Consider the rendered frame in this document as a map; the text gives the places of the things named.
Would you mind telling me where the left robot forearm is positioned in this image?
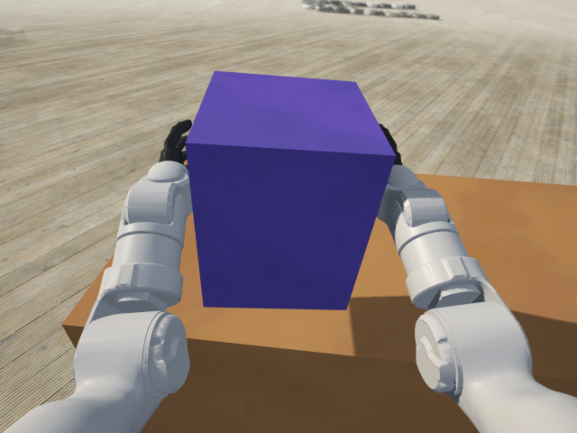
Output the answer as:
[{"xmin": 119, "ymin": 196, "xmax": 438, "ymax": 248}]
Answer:
[{"xmin": 73, "ymin": 161, "xmax": 193, "ymax": 384}]

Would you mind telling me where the robot right hand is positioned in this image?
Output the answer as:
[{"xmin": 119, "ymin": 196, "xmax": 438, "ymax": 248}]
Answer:
[{"xmin": 379, "ymin": 124, "xmax": 403, "ymax": 166}]

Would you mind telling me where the right robot forearm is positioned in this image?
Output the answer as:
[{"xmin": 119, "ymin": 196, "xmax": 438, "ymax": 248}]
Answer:
[{"xmin": 377, "ymin": 165, "xmax": 532, "ymax": 372}]

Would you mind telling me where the pedestal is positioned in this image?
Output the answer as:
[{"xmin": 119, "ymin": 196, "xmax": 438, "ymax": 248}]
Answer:
[{"xmin": 61, "ymin": 160, "xmax": 577, "ymax": 433}]

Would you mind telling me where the robot left hand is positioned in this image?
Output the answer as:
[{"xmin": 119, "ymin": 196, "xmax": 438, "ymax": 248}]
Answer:
[{"xmin": 159, "ymin": 119, "xmax": 192, "ymax": 169}]

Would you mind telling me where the robot left upper arm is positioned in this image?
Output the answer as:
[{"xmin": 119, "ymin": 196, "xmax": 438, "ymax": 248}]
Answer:
[{"xmin": 3, "ymin": 311, "xmax": 190, "ymax": 433}]

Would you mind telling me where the robot right upper arm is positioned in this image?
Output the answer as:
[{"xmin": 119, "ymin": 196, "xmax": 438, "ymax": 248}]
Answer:
[{"xmin": 415, "ymin": 301, "xmax": 577, "ymax": 433}]

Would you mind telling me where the carton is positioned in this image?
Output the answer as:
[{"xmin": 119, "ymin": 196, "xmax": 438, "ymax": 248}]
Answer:
[{"xmin": 185, "ymin": 71, "xmax": 396, "ymax": 310}]

